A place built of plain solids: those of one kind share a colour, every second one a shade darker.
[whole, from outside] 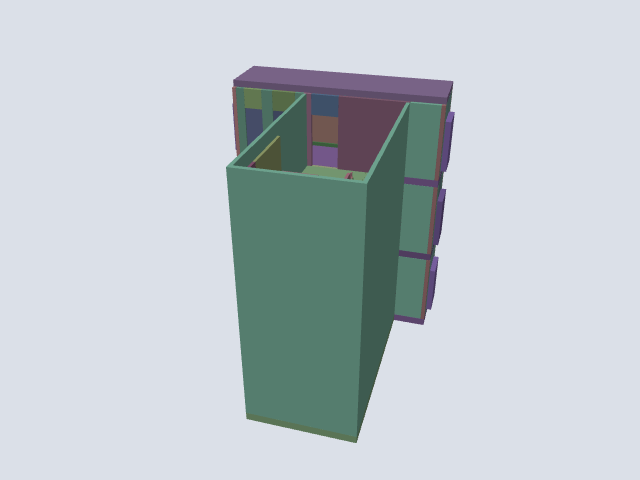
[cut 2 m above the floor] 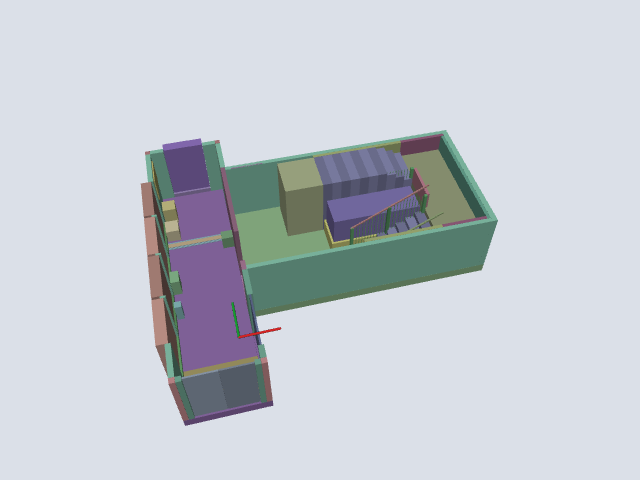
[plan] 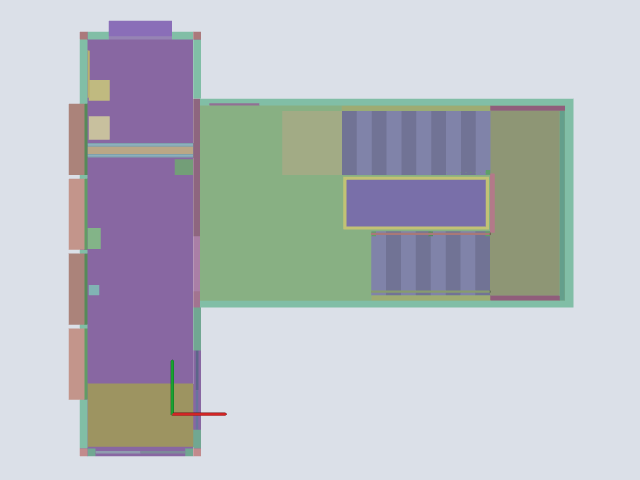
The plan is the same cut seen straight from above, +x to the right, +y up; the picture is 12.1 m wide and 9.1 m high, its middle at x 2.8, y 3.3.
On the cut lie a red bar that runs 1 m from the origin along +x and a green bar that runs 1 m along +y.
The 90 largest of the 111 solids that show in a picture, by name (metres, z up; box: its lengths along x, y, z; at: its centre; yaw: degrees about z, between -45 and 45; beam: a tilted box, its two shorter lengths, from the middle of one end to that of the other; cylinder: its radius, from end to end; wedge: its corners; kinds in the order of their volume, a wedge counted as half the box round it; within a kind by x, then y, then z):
{
 "wall_1": {"box": [0.15, 0.92, 2.93], "at": [-1.68, -0.19, 1.46]},
 "wall_2": {"box": [0.15, 1.22, 2.93], "at": [-1.68, 6.49, 1.46]},
 "wall_3": {"box": [0.15, 0.15, 2.93], "at": [-1.53, -0.72, 1.46]},
 "wall_4": {"box": [0.4, 0.15, 2.93], "at": [-1.41, 7.17, 1.46]},
 "wall_5": {"box": [0.4, 0.15, 2.93], "at": [0.2, 7.17, 1.46]},
 "wall_6": {"box": [0.4, 0.15, 2.93], "at": [0.2, 7.17, 4.67]},
 "wall_7": {"box": [0.4, 0.15, 2.86], "at": [0.2, 7.17, 7.84]},
 "wall_8": {"box": [0.15, 0.15, 2.93], "at": [0.32, -0.72, 1.46]},
 "wall_9": {"box": [0.15, 0.33, 2.86], "at": [0.47, -0.49, 7.84]},
 "wall_10": {"box": [0.15, 0.35, 2.93], "at": [0.47, -0.47, 1.46]},
 "wall_11": {"box": [0.15, 0.43, 2.86], "at": [0.47, 0.59, 7.84]},
 "wall_12": {"box": [0.15, 0.82, 2.93], "at": [0.47, 1.61, 1.46]},
 "wall_13": {"box": [0.15, 0.31, 2.86], "at": [0.47, 1.86, 7.84]},
 "wall_14": {"box": [0.15, 1.12, 2.93], "at": [0.47, 6.54, 1.46]},
 "wall_15": {"box": [0.15, 1.12, 2.93], "at": [0.47, 6.54, 4.67]},
 "wall_16": {"box": [0.15, 1.12, 2.86], "at": [0.47, 6.54, 7.84]},
 "wall_17": {"box": [6.92, 0.13, 9.27], "at": [3.98, 2.08, 4.63]},
 "wall_18": {"box": [6.92, 0.13, 9.27], "at": [3.98, 5.91, 4.63]},
 "wall_19": {"box": [0.16, 3.96, 9.27], "at": [7.52, 4.0, 4.63]},
 "landing_slab_1": {"box": [1.13, 1.22, 3.2], "at": [2.65, 5.14, 1.6]},
 "landing_slab_2": {"box": [1.32, 3.5, 1.44], "at": [6.68, 4.0, 0.72]},
 "floor_slab_1": {"box": [3.2, 2.35, 0.28], "at": [2.12, 3.33, 6.27]},
 "floor_slab_2": {"box": [7.21, 3.96, 0.3], "at": [4.0, 4.0, -0.15]},
 "corr_floor_slab_1": {"box": [2.15, 8.05, 0.3], "at": [-0.68, 3.23, -0.15]},
 "corr_floor_slab_2": {"box": [2.15, 8.05, 0.28], "at": [-0.68, 3.23, 6.27]},
 "corr_floor_slab_3": {"box": [0.15, 2.82, 0.3], "at": [0.47, 0.61, -0.15]},
 "corr_floor_slab_4": {"box": [0.15, 1.27, 0.3], "at": [0.47, 6.62, -0.15]},
 "corr_floor_slab_5": {"box": [0.15, 1.27, 0.28], "at": [0.47, 6.62, 3.07]},
 "corr_floor_slab_6": {"box": [0.15, 1.27, 0.28], "at": [0.47, 6.62, 6.27]},
 "tread_slab_1": {"box": [0.29, 1.22, 3.05], "at": [3.36, 5.14, 1.52]},
 "tread_slab_2": {"box": [0.29, 1.22, 2.88], "at": [3.64, 5.14, 1.44]},
 "tread_slab_3": {"box": [0.29, 1.22, 0.16], "at": [3.91, 2.86, 0.08]},
 "tread_slab_4": {"box": [0.29, 1.22, 2.72], "at": [3.92, 5.14, 1.36]},
 "tread_slab_5": {"box": [0.29, 1.22, 0.32], "at": [4.19, 2.86, 0.16]},
 "tread_slab_6": {"box": [0.29, 1.22, 2.56], "at": [4.2, 5.14, 1.28]},
 "tread_slab_7": {"box": [0.29, 1.22, 0.48], "at": [4.48, 2.86, 0.24]},
 "tread_slab_8": {"box": [0.29, 1.22, 2.4], "at": [4.48, 5.14, 1.2]},
 "tread_slab_9": {"box": [0.29, 1.22, 0.64], "at": [4.76, 2.86, 0.32]},
 "tread_slab_10": {"box": [0.29, 1.22, 2.24], "at": [4.77, 5.14, 1.12]},
 "tread_slab_11": {"box": [0.29, 1.22, 0.8], "at": [5.04, 2.86, 0.4]},
 "tread_slab_12": {"box": [0.29, 1.22, 2.09], "at": [5.05, 5.14, 1.04]},
 "tread_slab_13": {"box": [0.29, 1.22, 0.96], "at": [5.32, 2.86, 0.48]},
 "tread_slab_14": {"box": [0.29, 1.22, 1.92], "at": [5.33, 5.14, 0.96]},
 "tread_slab_15": {"box": [0.29, 1.22, 1.12], "at": [5.6, 2.86, 0.56]},
 "tread_slab_16": {"box": [0.29, 1.22, 1.76], "at": [5.61, 5.14, 0.88]},
 "tread_slab_17": {"box": [0.29, 1.22, 1.28], "at": [5.89, 2.86, 0.64]},
 "tread_slab_18": {"box": [0.29, 1.22, 1.6], "at": [5.89, 5.14, 0.8]},
 "corr_bay_pane_1": {"box": [0.3, 1.35, 2.35], "at": [-1.81, 0.95, 1.32]},
 "corr_bay_pane_2": {"box": [0.3, 1.35, 2.35], "at": [-1.81, 2.37, 1.32]},
 "corr_bay_pane_3": {"box": [0.3, 1.35, 2.35], "at": [-1.81, 2.37, 7.74]},
 "corr_bay_pane_4": {"box": [0.3, 1.35, 2.35], "at": [-1.81, 3.79, 1.32]},
 "corr_bay_pane_5": {"box": [0.3, 1.35, 2.35], "at": [-1.81, 5.21, 1.32]},
 "wall_wall_1": {"box": [2.82, 0.1, 8.81], "at": [4.62, 5.8, 4.41]},
 "wall_wall_2": {"box": [2.25, 0.1, 8.81], "at": [4.9, 2.2, 4.41]},
 "corr_ceiling_slab_1": {"box": [2.15, 8.05, 0.25], "at": [-0.68, 3.23, 9.39]},
 "wall_cheek_1": {"box": [0.13, 0.31, 9.27], "at": [0.46, 2.17, 4.63]},
 "wall_cheek_2": {"box": [0.13, 2.61, 9.27], "at": [0.46, 4.68, 4.63]},
 "wall_land_far_wall_1": {"box": [0.1, 3.6, 8.81], "at": [7.39, 3.95, 4.41]},
 "wall_land_wall_1": {"box": [1.32, 0.1, 8.81], "at": [6.69, 2.2, 4.41]},
 "wall_land_wall_2": {"box": [1.42, 0.1, 8.81], "at": [6.74, 5.8, 4.41]},
 "corr_well_planter_plant_1": {"box": [2.64, 0.89, 0.9], "at": [4.62, 4.0, 0.95]},
 "corr_end_pane_1": {"box": [1.2, 0.3, 1.95], "at": [-0.6, 7.31, 1.12]},
 "corr_end_pane_2": {"box": [1.2, 0.3, 1.95], "at": [-0.6, 7.31, 4.33]},
 "corr_end_pane_3": {"box": [1.2, 0.3, 1.95], "at": [-0.6, 7.31, 7.54]},
 "corr_well_planter_box_1": {"box": [2.76, 1.01, 0.5], "at": [4.62, 4.0, 0.25]},
 "wallpost_1": {"box": [0.15, 0.15, 2.93], "at": [-1.68, -0.72, 1.46]},
 "wallpost_2": {"box": [0.15, 0.15, 2.93], "at": [-1.68, 7.17, 1.46]},
 "wallpost_3": {"box": [0.15, 0.15, 2.93], "at": [0.47, -0.72, 1.46]},
 "wallpost_4": {"box": [0.15, 0.15, 2.86], "at": [0.47, -0.72, 7.84]},
 "wallpost_5": {"box": [0.15, 0.15, 2.93], "at": [0.47, 7.17, 1.46]},
 "wallpost_6": {"box": [0.15, 0.15, 2.93], "at": [0.47, 7.17, 4.67]},
 "wallpost_7": {"box": [0.15, 0.15, 2.86], "at": [0.47, 7.17, 7.84]},
 "corr_door_leaf_1": {"box": [0.05, 0.7, 2.1], "at": [0.47, 0.02, 7.46]},
 "corr_door_leaf_2": {"box": [0.05, 0.75, 2.1], "at": [0.47, 0.08, 1.05]},
 "corr_door_leaf_3": {"box": [0.05, 0.75, 2.1], "at": [0.47, 0.83, 1.05]},
 "corr_door_leaf_4": {"box": [0.05, 0.9, 2.1], "at": [0.47, 1.26, 7.46]},
 "wall_head_corr_end_1": {"box": [1.2, 0.15, 0.83], "at": [-0.6, 7.17, 5.72]},
 "wall_head_corr_end_2": {"box": [1.2, 0.15, 0.76], "at": [-0.6, 7.17, 8.89]},
 "corr_mat_top_1": {"box": [2.0, 1.2, 0.09], "at": [-0.6, -0.02, -0.04]},
 "wall_head_corr_door_1": {"box": [0.15, 0.7, 0.76], "at": [0.47, 0.02, 8.89]},
 "wall_head_corr_door_2": {"box": [0.15, 0.9, 0.76], "at": [0.47, 1.26, 8.89]},
 "corr_end_leaf_1": {"box": [0.85, 0.05, 2.1], "at": [-1.03, -0.72, 1.05]},
 "corr_end_leaf_2": {"box": [0.85, 0.05, 2.1], "at": [-0.18, -0.72, 1.05]},
 "guard_panel_1": {"box": [0.09, 1.13, 1.1], "at": [6.07, 4.0, 1.99]},
 "wall_head_1": {"box": [0.13, 1.04, 0.79], "at": [0.46, 2.85, 8.88]},
 "corr_bin_body_1": {"box": [0.4, 0.4, 0.65], "at": [-1.39, 6.14, 0.32]},
 "door_leaf_1": {"box": [0.95, 0.045, 2.05], "at": [1.18, 5.87, 1.03]},
 "corr_air_mover_body_1": {"box": [0.4, 0.45, 0.45], "at": [-1.39, 5.42, 0.22]},
 "corr_left_box_1": {"box": [0.25, 0.4, 0.6], "at": [-1.48, 3.33, 0.3]},
 "corr_cablecover_1": {"box": [2.0, 0.28, 0.09], "at": [-0.61, 5.0, -0.04]}
}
